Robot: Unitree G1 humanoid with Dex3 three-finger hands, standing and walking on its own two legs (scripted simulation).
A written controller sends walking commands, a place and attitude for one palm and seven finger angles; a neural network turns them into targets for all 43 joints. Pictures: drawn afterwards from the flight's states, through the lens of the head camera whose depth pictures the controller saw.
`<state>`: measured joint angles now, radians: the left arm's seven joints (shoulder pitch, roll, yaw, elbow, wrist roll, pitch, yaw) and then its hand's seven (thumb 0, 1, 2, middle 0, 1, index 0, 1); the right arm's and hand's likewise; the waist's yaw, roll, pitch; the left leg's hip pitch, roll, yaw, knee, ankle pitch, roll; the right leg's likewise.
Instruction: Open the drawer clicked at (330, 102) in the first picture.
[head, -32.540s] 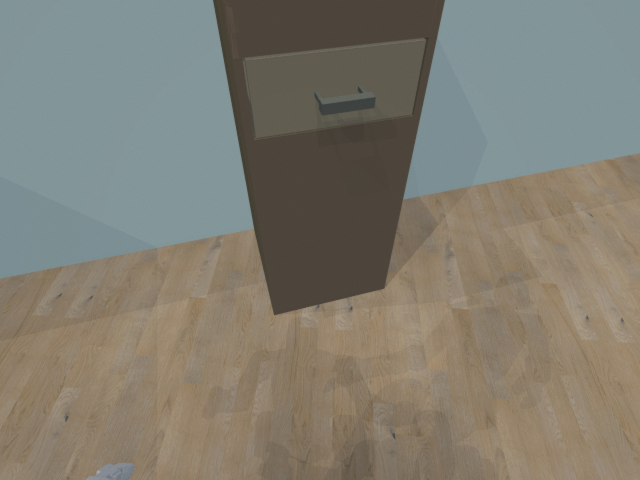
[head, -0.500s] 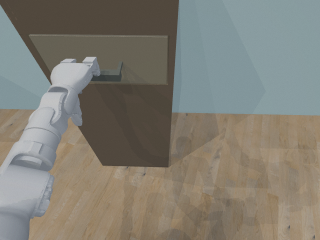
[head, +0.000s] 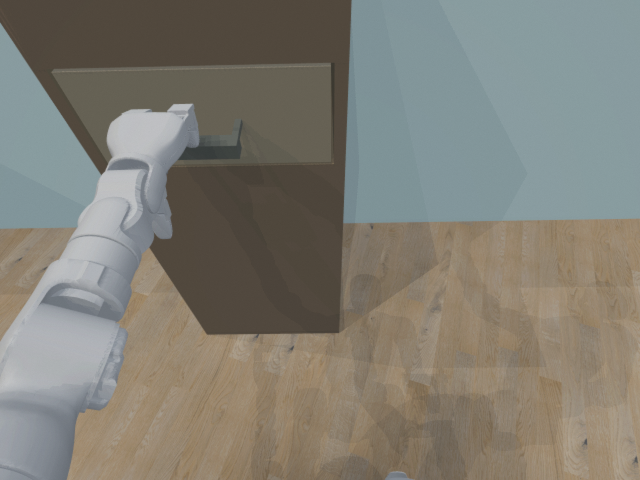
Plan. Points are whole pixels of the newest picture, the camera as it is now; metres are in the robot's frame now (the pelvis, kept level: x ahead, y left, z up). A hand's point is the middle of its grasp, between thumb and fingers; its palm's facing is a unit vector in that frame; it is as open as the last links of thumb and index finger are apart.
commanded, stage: lower the fingers behind the handle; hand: left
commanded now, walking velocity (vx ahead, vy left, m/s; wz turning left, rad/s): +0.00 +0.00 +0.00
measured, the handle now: (202, 137) +0.57 +0.19 +0.09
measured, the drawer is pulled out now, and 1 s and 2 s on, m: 0.00 0.00 0.00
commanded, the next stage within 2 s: lift the fingers back up to retry in 0.02 s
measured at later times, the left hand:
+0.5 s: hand (189, 164) +0.48 +0.18 +0.12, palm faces -0.02 +0.01 -1.00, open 13.8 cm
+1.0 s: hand (181, 167) +0.46 +0.18 +0.14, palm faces -0.07 -0.02 -1.00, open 13.8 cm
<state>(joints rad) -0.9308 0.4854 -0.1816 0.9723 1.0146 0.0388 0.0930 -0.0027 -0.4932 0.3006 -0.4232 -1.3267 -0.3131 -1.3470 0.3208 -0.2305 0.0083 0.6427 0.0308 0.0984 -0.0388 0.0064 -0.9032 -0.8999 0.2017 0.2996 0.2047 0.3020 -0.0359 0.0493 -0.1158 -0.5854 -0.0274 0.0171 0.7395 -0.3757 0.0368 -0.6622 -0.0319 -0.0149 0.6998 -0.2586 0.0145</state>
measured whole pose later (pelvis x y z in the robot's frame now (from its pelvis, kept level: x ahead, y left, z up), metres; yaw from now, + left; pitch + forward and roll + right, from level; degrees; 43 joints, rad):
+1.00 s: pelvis +0.05 -0.01 +0.02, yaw +1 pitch +7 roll +0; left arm -0.62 0.48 -0.20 0.47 0.93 0.03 -0.11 0.00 -0.49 0.30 -0.32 -1.20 -0.32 -1.20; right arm 0.18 -0.29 -0.02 0.61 0.05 0.13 -0.05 0.01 -0.91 -0.90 0.20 0.30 0.20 0.30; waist 0.03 0.07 -0.07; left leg -0.30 -0.01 -0.01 0.52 -0.35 0.01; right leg -0.39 -0.01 -0.04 0.52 -0.26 0.00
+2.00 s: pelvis +0.03 -0.01 +0.02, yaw +0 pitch +6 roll +0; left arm -0.72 0.39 -0.23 0.58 0.96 -0.03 0.01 0.00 -0.49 0.30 -0.32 -1.20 -0.33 -1.20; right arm 0.19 -0.26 -0.01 0.66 0.04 0.09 -0.06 0.01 -0.91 -0.90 0.20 0.30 0.20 0.30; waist 0.00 0.07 -0.06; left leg -0.29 -0.02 0.01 0.50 -0.32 0.02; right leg -0.40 -0.02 -0.02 0.52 -0.24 0.00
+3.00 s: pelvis +0.04 +0.00 +0.02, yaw -1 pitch +8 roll +0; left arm -0.75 0.41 -0.28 0.49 0.93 -0.14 0.06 0.00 -0.49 0.30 -0.33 -1.20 -0.33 -1.20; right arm 0.18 -0.26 -0.01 0.66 0.04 0.07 -0.07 0.01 -0.91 -0.90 0.20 0.30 0.20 0.30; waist -0.02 0.05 -0.03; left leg -0.34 -0.02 0.02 0.55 -0.35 0.03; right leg -0.44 -0.02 -0.01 0.55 -0.25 0.01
